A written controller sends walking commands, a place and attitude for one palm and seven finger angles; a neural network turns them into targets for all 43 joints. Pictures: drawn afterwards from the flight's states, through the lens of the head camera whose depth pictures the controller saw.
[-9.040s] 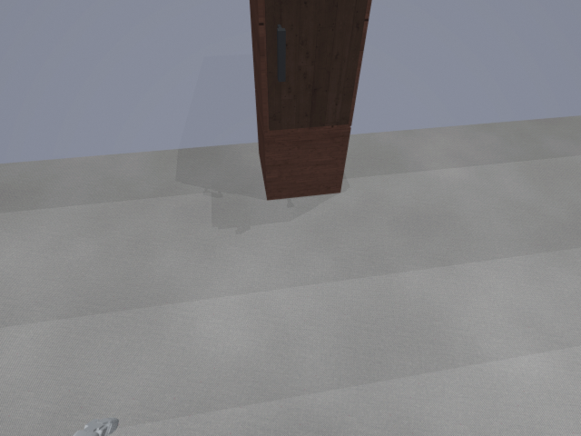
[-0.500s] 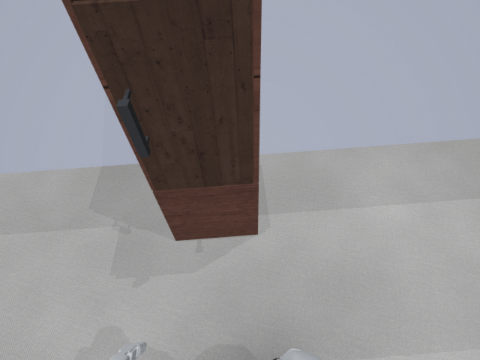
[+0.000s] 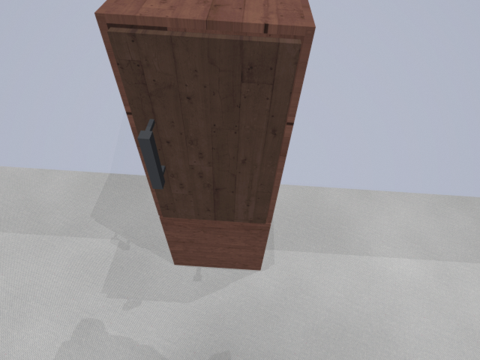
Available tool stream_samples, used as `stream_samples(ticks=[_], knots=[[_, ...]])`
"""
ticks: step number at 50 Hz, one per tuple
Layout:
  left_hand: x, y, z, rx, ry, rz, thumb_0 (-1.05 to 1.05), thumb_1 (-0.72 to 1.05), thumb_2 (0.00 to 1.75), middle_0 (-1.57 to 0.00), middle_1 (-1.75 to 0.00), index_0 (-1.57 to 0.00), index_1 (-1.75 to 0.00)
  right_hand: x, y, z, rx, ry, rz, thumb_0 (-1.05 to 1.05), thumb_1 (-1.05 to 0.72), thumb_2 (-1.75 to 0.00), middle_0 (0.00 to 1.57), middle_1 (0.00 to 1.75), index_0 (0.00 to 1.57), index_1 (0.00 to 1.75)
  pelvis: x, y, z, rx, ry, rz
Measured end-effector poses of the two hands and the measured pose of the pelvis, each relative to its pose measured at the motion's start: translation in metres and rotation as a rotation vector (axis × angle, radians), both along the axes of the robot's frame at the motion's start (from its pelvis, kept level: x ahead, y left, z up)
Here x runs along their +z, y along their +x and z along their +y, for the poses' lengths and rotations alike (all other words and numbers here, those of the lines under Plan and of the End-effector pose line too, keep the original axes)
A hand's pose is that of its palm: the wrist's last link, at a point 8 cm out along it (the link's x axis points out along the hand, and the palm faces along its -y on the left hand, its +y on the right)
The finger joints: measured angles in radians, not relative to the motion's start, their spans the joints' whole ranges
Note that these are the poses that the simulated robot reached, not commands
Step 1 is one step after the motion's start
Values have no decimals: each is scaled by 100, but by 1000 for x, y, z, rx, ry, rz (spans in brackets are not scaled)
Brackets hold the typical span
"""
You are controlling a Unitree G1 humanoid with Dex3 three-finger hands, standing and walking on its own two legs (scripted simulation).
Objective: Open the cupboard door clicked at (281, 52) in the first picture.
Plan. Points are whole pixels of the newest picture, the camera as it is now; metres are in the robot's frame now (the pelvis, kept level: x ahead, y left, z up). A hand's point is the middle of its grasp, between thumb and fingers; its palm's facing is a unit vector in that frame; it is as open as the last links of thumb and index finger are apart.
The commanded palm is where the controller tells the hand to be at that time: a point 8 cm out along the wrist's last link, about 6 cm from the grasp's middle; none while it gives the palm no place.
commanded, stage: come to a stop and stand still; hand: left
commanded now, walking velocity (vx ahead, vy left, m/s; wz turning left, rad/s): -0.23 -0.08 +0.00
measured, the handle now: (155, 155) +0.53 +0.27 -0.02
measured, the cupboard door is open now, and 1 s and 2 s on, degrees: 0 0 0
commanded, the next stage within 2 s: none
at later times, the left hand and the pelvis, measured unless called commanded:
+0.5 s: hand out of the picture -0.01 +0.12 -0.16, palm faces +0.03 -0.97 -0.25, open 7.3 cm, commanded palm none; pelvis -0.06 -0.06 +0.00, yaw +0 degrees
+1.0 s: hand out of the picture -0.13 +0.11 -0.17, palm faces +0.08 -0.98 -0.17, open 7.4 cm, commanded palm none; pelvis -0.11 -0.05 +0.01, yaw +0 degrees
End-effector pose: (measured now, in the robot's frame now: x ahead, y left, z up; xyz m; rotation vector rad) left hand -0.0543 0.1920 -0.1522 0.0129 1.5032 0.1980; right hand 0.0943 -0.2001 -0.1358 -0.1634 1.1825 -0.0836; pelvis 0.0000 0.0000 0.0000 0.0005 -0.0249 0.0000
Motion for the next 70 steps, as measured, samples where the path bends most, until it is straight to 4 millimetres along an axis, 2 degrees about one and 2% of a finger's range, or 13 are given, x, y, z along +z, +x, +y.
stream_samples(ticks=[5, 9, 12, 14, 18, 24, 31, 44, 51, 56, 60, 65, 70], knots=[[3, 17, 14, -50, 41, -21, 0, 91, 90, -20, -30, -20, -30, -7, -15, -8, -53, -1, 19, -1, -92, -89, 20, 30, 20, 30, -3, -11, -1, -19, 20, 7], [10, 34, 28, -83, 118, -75, 0, 91, 90, -20, -30, -20, -30, -16, -42, -31, -79, -12, 54, -2, -92, -89, 20, 30, 20, 30, -5, -27, -12, -23, 30, 13], [17, 43, 30, -103, 176, -140, 0, 91, 90, -20, -30, -20, -30, -26, -65, -52, -90, -6, 87, -1, -92, -89, 20, 30, 20, 30, -9, -37, -25, -23, 37, 13], [20, 44, 27, -119, 204, -173, 0, 91, 90, -20, -30, -20, -30, -31, -80, -66, -108, 3, 104, -1, -92, -89, 20, 30, 20, 30, -12, -43, -35, -20, 36, 6], [29, 42, 12, -130, 202, -205, 0, 91, 90, -20, -30, -19, -30, -24, -106, -85, -124, 5, 143, 0, -92, -89, 20, 30, 20, 30, -4, -50, -49, -6, 36, -3], [28, 40, -18, -142, 143, -235, 0, 91, 90, -20, -30, -20, -30, -17, -140, -96, -134, -4, 178, 0, -91, -89, 20, 30, 20, 30, 2, -62, -59, 1, 28, 11], [14, 19, -27, -79, 101, -231, 0, 94, 90, -20, -30, -20, -30, -14, -175, -85, -87, -18, 248, 0, -91, -90, 20, 30, 20, 30, 0, -79, -63, 29, -3, 17], [14, -58, -27, -56, 76, -92, 0, 92, 90, -20, -30, -20, -30, -12, -217, -59, -90, 25, 266, 0, -91, -89, 20, 30, 20, 30, 5, -99, -57, 8, 1, -14], [10, -87, -32, -44, 41, -32, 0, 91, 90, -20, -30, -20, -30, -7, -243, -50, -105, 21, 311, 0, -91, -89, 20, 30, 20, 30, 6, -107, -50, 5, 3, -1], [8, -94, -34, -39, 19, -19, 0, 91, 90, -20, -30, -20, -30, -5, -257, -44, -117, 14, 344, 0, -91, -89, 20, 30, 20, 30, 6, -107, -44, 5, 3, 7], [7, -92, -32, -42, 10, -19, 0, 91, 90, -20, -30, -20, -30, -4, -260, -38, -125, 13, 351, 0, -91, -89, 20, 30, 20, 30, 6, -106, -39, 4, 4, 11], [7, -84, -28, -49, 9, -30, 0, 91, 90, -20, -30, -20, -30, -4, -255, -29, -128, 20, 341, 0, -91, -89, 20, 30, 20, 30, 6, -102, -33, 4, 4, 14], [8, -74, -23, -57, 16, -42, 0, 91, 90, -20, -30, -20, -30, -6, -242, -21, -122, 32, 320, 0, -91, -89, 20, 30, 20, 30, 6, -96, -29, 3, 4, 18]])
